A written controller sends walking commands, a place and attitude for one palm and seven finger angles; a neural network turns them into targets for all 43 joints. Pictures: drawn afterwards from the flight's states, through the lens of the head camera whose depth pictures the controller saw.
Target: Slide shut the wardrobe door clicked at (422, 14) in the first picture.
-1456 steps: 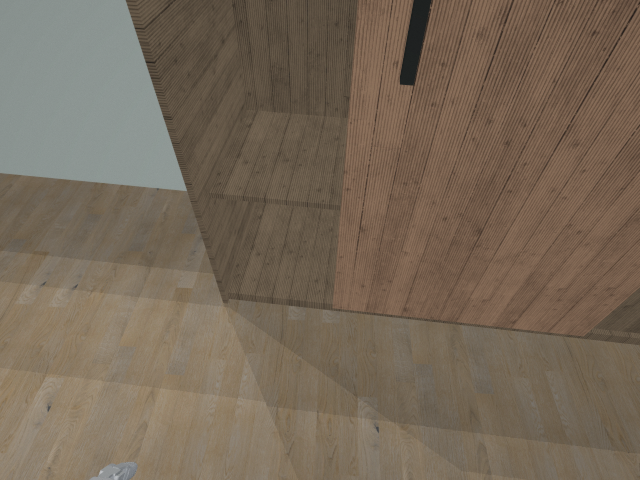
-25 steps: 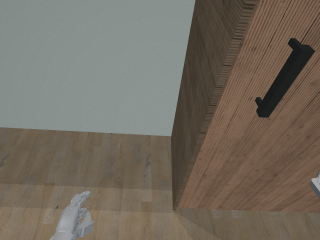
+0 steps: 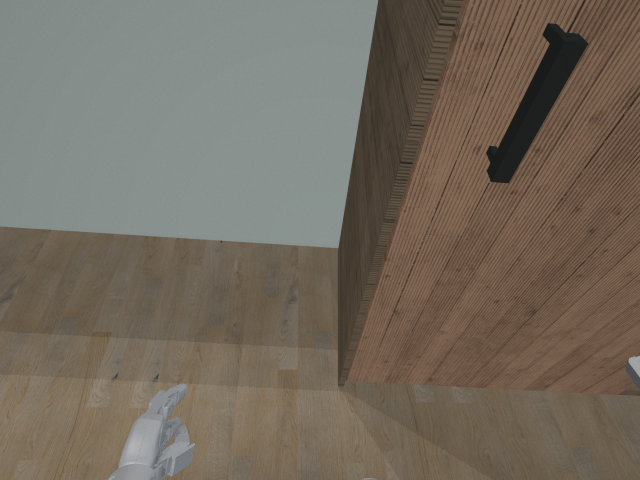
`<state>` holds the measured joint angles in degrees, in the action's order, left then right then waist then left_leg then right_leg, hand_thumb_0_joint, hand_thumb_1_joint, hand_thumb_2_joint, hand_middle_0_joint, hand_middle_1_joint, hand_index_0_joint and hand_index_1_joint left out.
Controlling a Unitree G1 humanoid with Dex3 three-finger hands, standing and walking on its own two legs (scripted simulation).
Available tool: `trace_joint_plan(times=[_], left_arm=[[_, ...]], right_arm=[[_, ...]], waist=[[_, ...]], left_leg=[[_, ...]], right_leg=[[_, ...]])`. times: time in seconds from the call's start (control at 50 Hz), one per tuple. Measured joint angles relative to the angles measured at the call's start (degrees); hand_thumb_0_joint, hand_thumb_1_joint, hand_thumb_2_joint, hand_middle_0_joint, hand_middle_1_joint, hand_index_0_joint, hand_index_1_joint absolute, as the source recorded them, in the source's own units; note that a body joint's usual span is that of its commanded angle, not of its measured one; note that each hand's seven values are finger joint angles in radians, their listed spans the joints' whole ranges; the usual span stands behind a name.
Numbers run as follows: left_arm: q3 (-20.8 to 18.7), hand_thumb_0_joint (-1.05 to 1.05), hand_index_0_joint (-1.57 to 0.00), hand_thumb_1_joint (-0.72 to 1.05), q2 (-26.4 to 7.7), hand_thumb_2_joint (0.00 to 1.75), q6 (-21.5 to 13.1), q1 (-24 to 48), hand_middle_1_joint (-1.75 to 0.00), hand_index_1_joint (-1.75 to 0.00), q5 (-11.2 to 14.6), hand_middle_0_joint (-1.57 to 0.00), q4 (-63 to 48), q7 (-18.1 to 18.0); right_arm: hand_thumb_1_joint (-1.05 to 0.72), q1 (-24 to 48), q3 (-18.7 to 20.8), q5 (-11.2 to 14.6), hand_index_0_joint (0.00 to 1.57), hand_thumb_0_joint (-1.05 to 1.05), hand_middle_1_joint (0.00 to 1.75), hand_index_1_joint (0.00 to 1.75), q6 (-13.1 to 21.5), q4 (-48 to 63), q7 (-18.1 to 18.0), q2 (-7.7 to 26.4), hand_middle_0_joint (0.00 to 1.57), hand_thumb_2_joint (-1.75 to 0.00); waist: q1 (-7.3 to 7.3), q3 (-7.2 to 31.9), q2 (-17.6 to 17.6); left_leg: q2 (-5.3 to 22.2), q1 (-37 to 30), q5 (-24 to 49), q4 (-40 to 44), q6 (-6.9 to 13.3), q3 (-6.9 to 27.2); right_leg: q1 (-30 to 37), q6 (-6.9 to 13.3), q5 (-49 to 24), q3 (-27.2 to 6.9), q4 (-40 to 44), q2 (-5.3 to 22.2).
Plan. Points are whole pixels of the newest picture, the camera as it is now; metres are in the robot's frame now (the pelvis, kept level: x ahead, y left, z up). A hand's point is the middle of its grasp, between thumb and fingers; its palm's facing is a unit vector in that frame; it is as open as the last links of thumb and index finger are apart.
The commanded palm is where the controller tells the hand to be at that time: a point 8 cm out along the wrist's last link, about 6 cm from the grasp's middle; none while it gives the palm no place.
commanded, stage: step back with the hand held close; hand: right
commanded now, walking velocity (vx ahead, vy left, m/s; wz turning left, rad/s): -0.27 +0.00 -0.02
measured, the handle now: (523, 108) +0.49 -0.21 +0.24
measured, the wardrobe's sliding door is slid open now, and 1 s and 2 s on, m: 0.00 0.00 0.00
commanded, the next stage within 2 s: stop stepping back and stand still in 0.44 s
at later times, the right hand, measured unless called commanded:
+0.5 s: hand out of the picture +0.05 -0.25 +0.17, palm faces +0.43 +0.78 -0.46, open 7.4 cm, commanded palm -0.01 -0.30 +0.19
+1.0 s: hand out of the picture -0.08 -0.29 +0.18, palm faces +0.57 +0.73 -0.38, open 7.4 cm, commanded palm -0.13 -0.31 +0.19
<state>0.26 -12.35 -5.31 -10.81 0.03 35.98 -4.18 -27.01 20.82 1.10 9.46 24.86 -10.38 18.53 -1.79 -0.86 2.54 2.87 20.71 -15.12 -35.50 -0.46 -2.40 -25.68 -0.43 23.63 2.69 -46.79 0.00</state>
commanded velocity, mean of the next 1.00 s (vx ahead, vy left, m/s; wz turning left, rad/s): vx -0.06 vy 0.02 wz -0.01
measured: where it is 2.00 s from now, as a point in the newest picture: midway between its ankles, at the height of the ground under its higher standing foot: outside the picture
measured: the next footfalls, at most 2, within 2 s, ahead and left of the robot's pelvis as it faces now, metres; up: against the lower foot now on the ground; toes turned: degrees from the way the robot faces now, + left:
right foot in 0.12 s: +0.02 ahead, -0.14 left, +0.00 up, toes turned -3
left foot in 0.40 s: -0.10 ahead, +0.09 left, +0.00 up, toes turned +3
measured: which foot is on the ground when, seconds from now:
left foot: down 0.00-0.12, up 0.14-0.38, down 0.40-0.72, up 0.74-0.96, down 0.98-1.00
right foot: up 0.00-0.10, down 0.12-0.40, up 0.42-0.70, down 0.72-1.00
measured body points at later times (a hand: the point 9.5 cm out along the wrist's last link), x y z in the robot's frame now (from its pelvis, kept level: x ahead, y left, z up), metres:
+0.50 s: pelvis -0.16 +0.00 +0.01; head -0.15 +0.02 +0.46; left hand +0.01 +0.23 -0.09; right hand +0.02 -0.29 +0.20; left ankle -0.14 +0.09 -0.73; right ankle -0.10 -0.13 -0.68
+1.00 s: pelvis -0.27 -0.01 +0.00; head -0.31 +0.00 +0.45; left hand -0.14 +0.21 -0.09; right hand -0.11 -0.33 +0.20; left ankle -0.26 +0.08 -0.73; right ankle -0.28 -0.14 -0.73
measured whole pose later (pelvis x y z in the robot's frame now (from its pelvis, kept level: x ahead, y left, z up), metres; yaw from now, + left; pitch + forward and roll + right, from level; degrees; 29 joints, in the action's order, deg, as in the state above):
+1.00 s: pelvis -0.27 -0.01 +0.00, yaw +0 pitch -1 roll +1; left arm 1.3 -10.7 -6.2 -17.5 -0.2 38.3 -4.1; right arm -25.6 23.4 0.2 7.5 20.2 -11.6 20.0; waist -1.3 4.7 1.5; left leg 0.0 13.9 -18.4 -31.1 1.1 -6.3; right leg -13.2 -0.2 19.9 2.9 -34.1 3.0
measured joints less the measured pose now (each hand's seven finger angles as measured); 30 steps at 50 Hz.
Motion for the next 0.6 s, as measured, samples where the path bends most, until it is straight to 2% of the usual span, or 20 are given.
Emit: trace_joint_plan(times=[0.06, 0.12, 0.14, 0.2, 0.26, 0.32, 0.38, 0.4, 0.42, 0.46, 0.5, 0.54, 0.6], left_arm=[[0.19, 0.01, -0.21, 0.91, -0.13, 0.9, 0.37, 0.46, -0.3, -0.3, -0.1, -0.2, -0.36, -0.21], [0.08, 0.01, -0.21, 0.91, -1.15, 0.9, 0.38, 0.52, -0.3, -0.3, -0.15, -0.2, -2.32, -0.78], [-0.33, 0.01, -0.21, 0.91, -0.89, 0.9, 0.42, 0.82, -0.3, -0.3, -0.14, -0.2, -2.44, -1.05], [-0.7, 0.01, -0.21, 0.91, 0.54, 0.9, -0.13, 0.45, -0.3, -0.3, -0.45, -0.2, -2.28, -0.95], [-0.57, 0.01, -0.2, 0.91, 1.35, 0.9, -1.67, -1.18, -0.3, -0.3, -0.79, -0.2, -1.59, -0.39], [-0.1, 0.01, -0.21, 0.91, 1.56, 0.9, -2.8, -1.95, -0.3, -0.3, -0.54, -0.2, -0.55, 0.27], [0.53, 0.01, -0.21, 0.9, 1.74, 0.9, -3.17, -1.18, -0.3, -0.3, -0.62, -0.2, 0.11, 0.68], [0.69, 0.01, -0.21, 0.9, 1.71, 0.9, -3.01, -0.64, -0.3, -0.3, -0.65, -0.2, 0.1, 0.77], [0.62, 0.01, -0.21, 0.9, 1.55, 0.9, -2.52, 0.3, -0.3, -0.3, -0.62, -0.2, 0.63, 0.8], [0.33, 0.01, -0.21, 0.9, 1.43, 0.9, -1.55, 1.33, -0.3, -0.3, -0.57, -0.2, 1.89, 0.76], [0.14, 0.01, -0.21, 0.9, 1.35, 0.9, -0.73, 1.36, -0.3, -0.3, -0.58, -0.2, 2.26, 0.89], [0.15, 0.01, -0.21, 0.91, 1.15, 0.9, 0.02, 1.23, -0.3, -0.3, -0.46, -0.2, 1.67, 0.68], [-0.11, 0.01, -0.21, 0.91, 0.49, 0.9, 0.74, 0.63, -0.3, -0.3, -0.08, -0.2, 0.35, -0.11]], right_arm=[[-0.89, -0.88, 0.33, -0.24, 0.22, 0.01, 0.3, 0.3, 0.24, 1.76, 0.32, 1.6, 0.21, -0.9], [-0.89, -1.84, 2.1, 0.15, 0.22, 0.01, 0.3, 0.3, 0.75, 3.87, -0.06, 3.9, 0.22, -0.9], [-0.89, -1.6, 2.77, 0.38, 0.22, 0.01, 0.3, 0.3, 0.87, 3.99, -0.22, 4.81, 0.22, -0.9], [-0.89, -3.14, 4.82, 1.24, 0.22, 0.01, 0.3, 0.3, 1.18, 3.22, -0.51, 5.87, 0.22, -0.9], [-0.89, -4.03, 4.9, 1.48, 0.22, 0.01, 0.3, 0.3, 0.47, 2.6, -0.69, 4.84, 0.21, -0.9], [-0.89, -3.19, 3.6, 1.44, 0.21, 0.01, 0.3, 0.3, -0.36, 2.46, -1.06, 3.08, 0.21, -0.9], [-0.89, -2.24, 2.5, 1.46, 0.21, 0.01, 0.3, 0.3, -1.12, 2.08, -1.08, 2.51, 0.21, -0.9], [-0.89, -1.84, 2.31, 1.32, 0.21, 0.01, 0.3, 0.3, -1.35, 2.03, -0.97, 2.63, 0.21, -0.9], [-0.89, -1.13, 1.76, 1.11, 0.21, 0.01, 0.3, 0.3, -1.61, 1.67, -0.78, 2.32, 0.21, -0.9], [-0.89, -0.12, 0.48, 0.77, 0.21, 0.01, 0.3, 0.3, -1.94, 1.1, -0.31, 2.5, 0.21, -0.9], [-0.89, -0.85, 0.06, 0.44, 0.21, 0.01, 0.3, 0.3, -1.97, 1.08, 0.28, 3.13, 0.21, -0.9], [-0.89, -2.65, 0.54, 0.2, 0.22, 0.01, 0.3, 0.3, -1.58, 1.44, 0.54, 3.93, 0.21, -0.9], [-0.89, -3.84, 1.34, 0.07, 0.22, 0.01, 0.3, 0.3, -1.0, 1.23, 0.33, 5.37, 0.22, -0.9]], waist=[[0.99, -0.08, -2.06], [2.65, -0.33, -2.14], [2.74, -1.02, -2.93], [1.81, -1.18, -3.96], [1.48, -0.01, -2.53], [0.34, 0.83, -1.47], [-0.05, 1.26, -1.13], [-0.2, 1.27, -1.0], [-0.27, 0.76, -0.26], [-0.08, 0.27, -0.54], [0.28, 0.62, -1.87], [1.03, 1.01, -2.89], [2.02, 1.47, -3.73]], left_leg=[[1.15, 1.19, 2.01, 1.06, -0.46, 0.49], [1.32, 3.73, 2.77, -0.76, -1.44, -0.22], [1.58, 4.69, 1.14, -2.44, -1.62, 0.42], [-0.93, 6.91, -9.49, -12.07, -1.28, 2.62], [-3.62, 5.27, -12.1, -16.76, -1.56, 1.34], [-4.39, 0.6, -11.81, -11.62, -1.68, 0.02], [-4.15, -5.07, -8.06, -1.35, -1.23, 0.01], [-4.13, -6.18, -5.1, 2.27, -0.2, 0.19], [-4.76, -5.52, -3.28, 2.77, 1.23, 0.09], [-4.45, -4.28, -1.19, 3.33, 2.97, 0.15], [-3.38, -3.51, 0.97, 5.08, 3.32, 0.78], [-2.74, -2.79, 3.26, 6.88, 3.25, 1.44], [-2.26, -1.3, 6.08, 8.47, 3.04, 1.68]], right_leg=[[1.56, -0.4, 1.83, -0.35, -1.1, -0.29], [6.41, -0.1, -7.11, -0.94, 10.44, 1.31], [5.87, 0.37, -7.91, -0.68, 10.03, 0.8], [5.57, 1.13, -7.53, 0.65, 10.21, 0.97], [5.48, 0.95, -10.25, -0.07, 13.19, 2.12], [4.97, 0.72, -13.56, -0.04, 16.08, 2.81], [2.85, 0.23, -16.18, 0.44, 16.98, 2.94], [1.47, 0.04, -16.65, 0.63, 16.3, 3.14], [0.07, -0.31, -13.19, 0.05, 14.39, 3.45], [-3.35, -1.15, -3.63, -2.08, 4.7, 1.49], [-5.49, -2.07, -0.52, -2.47, -5.33, -0.65], [-5.28, -2.91, 0.12, -1.66, -10.76, -1.31], [-1.15, -2.74, 1.37, -0.56, -9.3, -0.95]])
